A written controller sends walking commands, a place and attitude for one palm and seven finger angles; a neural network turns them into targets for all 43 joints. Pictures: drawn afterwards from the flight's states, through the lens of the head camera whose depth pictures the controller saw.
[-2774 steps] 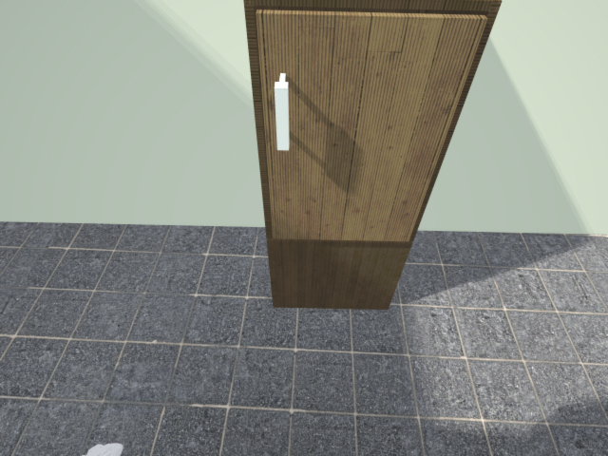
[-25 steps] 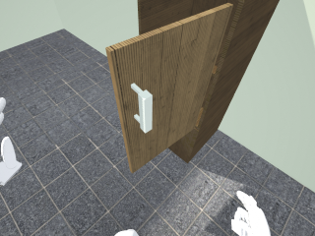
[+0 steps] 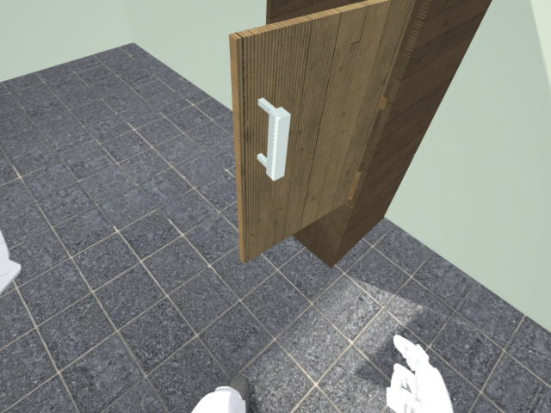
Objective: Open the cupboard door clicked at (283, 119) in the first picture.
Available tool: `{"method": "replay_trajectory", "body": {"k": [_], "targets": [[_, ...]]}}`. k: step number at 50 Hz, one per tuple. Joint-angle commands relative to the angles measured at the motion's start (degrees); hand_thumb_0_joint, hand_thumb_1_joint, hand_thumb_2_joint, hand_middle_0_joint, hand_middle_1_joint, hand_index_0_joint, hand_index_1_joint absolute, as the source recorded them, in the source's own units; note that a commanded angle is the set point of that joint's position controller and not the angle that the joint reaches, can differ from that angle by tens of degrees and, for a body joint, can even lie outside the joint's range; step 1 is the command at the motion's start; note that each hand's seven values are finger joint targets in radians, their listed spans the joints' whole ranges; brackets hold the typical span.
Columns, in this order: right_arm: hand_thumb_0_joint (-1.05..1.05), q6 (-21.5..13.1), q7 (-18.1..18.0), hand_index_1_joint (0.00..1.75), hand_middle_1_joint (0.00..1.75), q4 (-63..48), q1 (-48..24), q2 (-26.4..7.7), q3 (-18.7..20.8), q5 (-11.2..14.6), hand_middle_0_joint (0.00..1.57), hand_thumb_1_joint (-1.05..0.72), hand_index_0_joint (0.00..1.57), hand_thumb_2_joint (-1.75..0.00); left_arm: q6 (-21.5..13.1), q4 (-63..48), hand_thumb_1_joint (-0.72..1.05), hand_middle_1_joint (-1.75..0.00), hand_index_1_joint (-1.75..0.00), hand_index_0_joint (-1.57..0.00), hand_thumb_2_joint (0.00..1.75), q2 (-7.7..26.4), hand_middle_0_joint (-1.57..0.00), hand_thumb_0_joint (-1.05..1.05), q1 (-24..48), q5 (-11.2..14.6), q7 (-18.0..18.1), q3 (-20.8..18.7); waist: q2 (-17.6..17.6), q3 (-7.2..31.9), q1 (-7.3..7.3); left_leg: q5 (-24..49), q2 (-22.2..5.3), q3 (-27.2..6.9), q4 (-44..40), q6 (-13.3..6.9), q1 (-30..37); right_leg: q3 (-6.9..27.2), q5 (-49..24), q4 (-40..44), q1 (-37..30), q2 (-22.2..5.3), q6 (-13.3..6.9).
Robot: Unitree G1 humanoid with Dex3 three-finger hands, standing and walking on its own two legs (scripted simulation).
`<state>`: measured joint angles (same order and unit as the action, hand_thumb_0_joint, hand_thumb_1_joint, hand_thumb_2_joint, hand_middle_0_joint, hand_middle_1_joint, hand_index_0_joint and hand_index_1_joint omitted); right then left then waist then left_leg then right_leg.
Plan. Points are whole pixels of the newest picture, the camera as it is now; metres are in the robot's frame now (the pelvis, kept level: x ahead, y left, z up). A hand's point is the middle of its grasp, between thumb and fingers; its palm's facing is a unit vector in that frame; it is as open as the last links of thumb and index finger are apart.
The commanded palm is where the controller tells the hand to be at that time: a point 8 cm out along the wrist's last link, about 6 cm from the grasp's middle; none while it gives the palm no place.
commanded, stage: stop stepping back and stand still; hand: left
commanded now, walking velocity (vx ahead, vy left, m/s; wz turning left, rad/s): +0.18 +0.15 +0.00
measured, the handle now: (269, 139) +0.52 +0.06 +0.10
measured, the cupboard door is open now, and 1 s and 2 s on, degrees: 82 82 82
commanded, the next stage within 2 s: let the arm hang, fingers relaxed in 0.86 s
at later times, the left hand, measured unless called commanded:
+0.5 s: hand out of the picture +0.10 +0.26 +0.18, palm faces +0.33 -0.80 -0.49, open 7.4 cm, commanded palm +0.06 +0.30 +0.20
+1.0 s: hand out of the picture +0.12 +0.27 +0.15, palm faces +0.30 -0.79 -0.53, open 7.4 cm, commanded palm none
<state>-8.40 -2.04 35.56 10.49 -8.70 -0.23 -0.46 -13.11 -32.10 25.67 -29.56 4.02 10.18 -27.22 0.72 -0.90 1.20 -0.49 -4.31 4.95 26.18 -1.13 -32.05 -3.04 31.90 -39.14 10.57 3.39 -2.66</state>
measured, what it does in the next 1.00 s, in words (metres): walks backwards: right foot, then left foot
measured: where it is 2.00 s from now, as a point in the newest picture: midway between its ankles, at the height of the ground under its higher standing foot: outside the picture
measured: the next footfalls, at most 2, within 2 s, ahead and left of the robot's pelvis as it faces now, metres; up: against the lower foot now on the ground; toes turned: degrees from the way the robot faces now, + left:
right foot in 0.02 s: -0.07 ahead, -0.06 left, +0.00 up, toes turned -9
left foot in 0.18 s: +0.06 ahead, +0.11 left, +0.00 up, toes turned -1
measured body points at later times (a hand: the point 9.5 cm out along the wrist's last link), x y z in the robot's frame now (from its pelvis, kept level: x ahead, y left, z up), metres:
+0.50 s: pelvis -0.11 +0.02 +0.02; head -0.11 +0.02 +0.47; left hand +0.08 +0.30 +0.21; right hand +0.01 -0.24 -0.07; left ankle -0.03 +0.12 -0.68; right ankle -0.12 -0.07 -0.72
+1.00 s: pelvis -0.11 +0.03 +0.01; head -0.10 +0.01 +0.46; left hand +0.09 +0.31 +0.18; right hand +0.02 -0.20 -0.10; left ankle -0.09 +0.15 -0.69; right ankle -0.11 -0.05 -0.72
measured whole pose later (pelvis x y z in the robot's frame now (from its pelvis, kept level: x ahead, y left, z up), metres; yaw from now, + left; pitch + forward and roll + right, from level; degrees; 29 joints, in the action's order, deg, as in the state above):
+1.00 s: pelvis -0.11 +0.03 +0.01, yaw -4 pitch +0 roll +0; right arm -7.5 -0.7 39.8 12.6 -11.1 0.0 -0.6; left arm -10.5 -18.5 22.8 -27.8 -0.6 6.6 -19.6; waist 2.5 -0.2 0.1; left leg -23.0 -2.3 2.5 46.3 0.2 -22.9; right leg -5.8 16.9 -31.9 15.3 0.8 -3.7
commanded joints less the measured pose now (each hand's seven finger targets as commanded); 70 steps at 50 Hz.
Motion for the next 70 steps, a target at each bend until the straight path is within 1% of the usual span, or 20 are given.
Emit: {"method": "replay_trajectory", "body": {"k": [1,5,7,9,12,17,19,21,22,26,31,34,36,42,46,47,48,53,58,70], "targets": [[0.0,-1.61,-0.3,0.3,0.3,-5.92,-5.05,-9.03,2.6,-1.06,0.2,-0.9,0.2,-0.9,-5.27,-11.92,0.9,-0.3,-0.3,-0.2,0.9,13.99,-0.2,0.0,6.51,-1.18,0.59,-7.59,-8.11,2.87,0.28,-25.14,4.62,-4.57,34.07,5.43,8.53,29.09,-24.55,31.47,18.89,-26.3,-10.09],[0.0,-1.57,-2.92,0.3,0.3,-8.39,-5.12,-8.51,1.81,0.87,0.2,-0.9,0.2,-0.9,-1.14,-5.5,0.9,-0.3,-0.3,-0.2,0.9,9.08,-0.2,0.0,5.09,-2.09,-0.37,-4.27,-12.56,5.37,-1.12,-19.2,3.06,-4.03,18.84,1.87,8.01,10.81,-54.01,13.56,0.36,-15.65,-3.94],[0.0,-1.76,-3.83,0.3,0.3,-7.49,-3.54,-8.71,1.36,0.66,0.2,-0.9,0.2,-0.9,-0.46,-4.94,0.9,-0.3,-0.3,-0.2,0.9,7.71,-0.2,0.0,3.47,-1.65,-0.52,-3.84,-1.5,7.2,-2.11,-6.51,4.5,-2.08,0.36,0.9,19.8,7.75,-44.85,10.75,1.47,-11.17,-0.13],[0.0,-2.83,-3.69,0.3,0.3,-8.69,-2.48,-10.95,2.39,0.83,0.2,-0.9,0.2,-0.9,-1.28,-9.26,0.9,-0.3,-0.3,-0.2,0.9,8.6,-0.2,0.0,3.61,-1.51,-0.31,-3.91,8.1,10.56,-0.75,10.91,-5.19,-11.92,-3.25,-1.84,28.8,5.16,-23.49,6.72,5.2,-4.51,3.48],[0.0,-3.92,-3.08,0.3,0.3,-8.2,-2.95,-9.88,1.89,-0.28,0.2,-0.9,0.2,-0.9,-1.56,-10.16,0.9,-0.3,-0.3,-0.2,0.9,9.0,-0.2,0.0,1.46,-0.72,-0.54,-4.16,14.58,7.59,-1.96,-5.94,-9.51,-23.5,-15.23,-1.57,22.7,2.61,-5.47,-1.04,6.41,-1.01,3.87],[0.0,-2.92,-2.19,0.3,0.3,-8.87,-3.57,-10.56,2.49,-0.25,0.2,-0.9,0.2,-0.9,-0.94,-10.25,0.9,-0.3,-0.3,-0.2,0.9,7.55,-0.2,0.0,-5.16,-1.98,0.23,-3.58,12.8,4.98,-1.18,-36.91,-5.16,-12.02,-18.82,-1.57,5.98,-3.44,-6.03,7.9,-7.89,0.16,1.7],[0.0,-1.46,-2.46,0.3,0.3,-8.96,-3.7,-10.12,2.66,-0.37,0.2,-0.9,0.2,-0.9,-0.33,-8.71,0.9,-0.3,-0.3,-0.2,0.9,8.38,-0.2,0.0,-5.23,-2.21,0.23,-3.93,8.81,4.11,-1.41,-34.48,-0.7,-7.39,-8.71,0.06,3.69,-0.48,-5.48,17.55,-9.06,-2.27,-0.2],[0.0,0.24,-2.26,0.3,0.3,-8.31,-3.31,-10.22,3.09,-1.03,0.2,-0.9,0.2,-0.9,-0.5,-7.12,0.9,-0.3,-0.3,-0.2,0.9,11.71,-0.2,0.0,-3.01,-1.94,0.1,-6.97,-9.49,2.28,-1.05,-22.42,4.4,-4.07,22.45,1.54,0.69,28.1,6.49,32.12,2.93,-21.94,-8.93],[0.0,-0.15,-2.31,0.3,0.3,-7.1,-2.2,-10.39,3.49,-0.36,0.2,-0.9,0.2,-0.9,-0.72,-6.5,0.9,-0.3,-0.3,-0.2,0.9,9.36,-0.2,0.0,0.63,-1.39,-0.05,-4.44,-11.98,0.77,-1.51,-21.09,4.16,-5.7,32.92,2.14,-3.08,30.51,5.94,32.39,4.16,-23.72,-10.21],[0.0,-1.24,-3.31,0.3,0.3,-5.83,-2.31,-10.24,2.83,0.13,0.2,-0.9,0.2,-0.9,-2.13,-0.58,0.9,-0.3,-0.3,-0.2,0.9,7.88,-0.2,0.0,7.15,-2.53,-0.63,-1.67,-5.89,-1.12,-2.69,-17.49,0.47,-3.81,25.33,1.21,4.15,14.64,-0.17,28.43,9.82,-17.9,-5.77],[0.0,-3.42,-4.67,0.3,0.3,-5.99,-2.1,-10.0,2.74,-0.45,0.2,-0.9,0.2,-0.9,-2.32,-4.13,0.9,-0.3,-0.3,-0.2,0.9,7.66,-0.2,0.0,6.2,-3.13,0.68,-1.46,-3.65,0.94,-1.41,-18.5,2.75,1.38,0.53,-0.82,19.99,10.94,-1.78,21.06,8.11,-13.71,-4.26],[0.0,-3.74,-3.88,0.3,0.3,-8.0,-1.96,-12.12,3.25,-0.05,0.2,-0.9,0.2,-0.9,-3.36,-11.15,0.9,-0.3,-0.3,-0.2,0.9,8.43,-0.2,0.0,6.53,-2.67,0.79,-3.38,11.97,4.21,-0.93,-8.73,-9.76,-18.0,-6.19,-5.98,27.05,1.68,-13.7,0.42,12.68,-3.11,1.89],[0.0,-4.12,-3.22,0.3,0.3,-6.21,-1.53,-9.96,2.88,-0.68,0.2,-0.9,0.2,-0.9,-3.07,-8.89,0.9,-0.3,-0.3,-0.2,0.9,10.58,-0.2,0.0,4.61,-2.97,0.19,-5.81,16.64,1.28,-1.85,-25.7,-14.12,-24.26,-15.84,-8.56,17.76,0.91,-2.05,-9.9,12.18,-3.14,2.78],[0.0,-3.1,-1.89,0.3,0.3,-7.02,-1.96,-10.2,2.52,0.1,0.2,-0.9,0.2,-0.9,-1.51,-6.66,0.9,-0.3,-0.3,-0.2,0.9,7.44,-0.2,0.0,-1.45,-2.46,-0.03,-3.8,9.61,2.26,-1.71,-20.88,-7.74,-8.32,-7.21,-3.3,10.57,-2.5,-12.93,11.26,-2.93,-2.87,2.63],[0.0,-1.69,-1.4,0.3,0.3,-7.16,-1.49,-9.15,3.29,0.83,0.2,-0.9,0.2,-0.9,-0.01,-3.06,0.9,-0.3,-0.3,-0.2,0.9,8.09,-0.2,0.0,-0.51,-1.42,-0.42,-3.95,-11.81,2.7,-1.5,-22.34,3.07,-1.73,18.51,1.18,7.71,24.74,-10.06,26.17,2.28,-17.91,-5.47],[0.0,-1.57,-1.27,0.3,0.3,-7.04,-1.76,-8.83,2.87,0.71,0.2,-0.9,0.2,-0.9,-0.37,-3.95,0.9,-0.3,-0.3,-0.2,0.9,7.8,-0.2,0.0,0.42,-1.56,-0.3,-3.28,-10.01,2.78,-1.55,-23.13,2.65,-3.64,22.98,1.27,5.96,23.91,-18.45,25.21,-0.07,-19.75,-7.17],[0.0,-1.3,3.92,0.3,0.3,5.58,-2.56,-14.07,4.99,-0.58,0.2,-0.9,0.2,-0.9,8.8,37.99,0.9,-0.3,-0.3,-0.2,0.9,-3.75,-0.2,0.0,6.18,-7.93,-7.19,17.44,-4.47,1.61,-3.78,-25.4,-1.73,-4.42,29.53,0.89,-2.2,10.83,-47.87,12.84,-0.05,-24.7,-8.05],[0.0,7.99,2.68,0.3,0.3,3.8,3.81,-8.76,3.0,-1.05,0.2,-0.9,0.2,-0.9,13.35,51.03,0.9,-0.3,-0.3,-0.2,0.9,-7.01,-0.2,0.0,10.91,-5.85,-9.43,21.33,-15.39,1.75,-2.9,-12.93,2.33,-2.22,8.59,-0.17,13.22,1.63,-43.01,7.9,3.7,-14.62,-3.11],[0.0,8.23,1.75,0.3,0.3,10.12,0.36,-10.8,1.52,-1.88,0.2,-0.9,0.2,-0.9,13.59,68.82,0.9,-0.3,-0.3,-0.2,0.9,-7.04,-0.2,0.0,14.87,-5.26,-9.16,23.62,6.56,2.23,-1.43,2.47,-4.58,-10.39,-1.38,-2.73,14.19,1.2,-22.73,9.63,0.42,-9.1,1.58],[0.0,9.16,0.37,0.3,0.3,24.37,5.79,-6.4,1.37,-0.79,0.2,-0.9,0.2,-0.9,12.25,92.43,0.9,-0.3,-0.3,-0.2,0.9,-9.16,-0.2,0.0,13.55,-4.47,-8.55,25.46,0.98,-0.23,-1.93,-7.2,-2.54,-5.13,-5.34,-0.13,21.88,2.84,-24.02,21.77,-1.14,-10.88,-0.49]]}}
